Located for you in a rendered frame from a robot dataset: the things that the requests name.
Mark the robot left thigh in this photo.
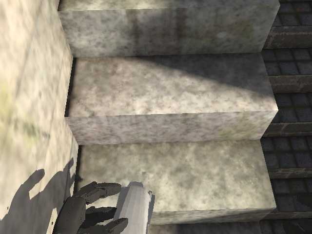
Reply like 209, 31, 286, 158
112, 184, 155, 234

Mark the robot left shin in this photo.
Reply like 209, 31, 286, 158
116, 180, 143, 208

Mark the robot left hand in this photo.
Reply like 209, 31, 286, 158
52, 181, 129, 234

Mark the robot right hand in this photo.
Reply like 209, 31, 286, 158
283, 192, 312, 234

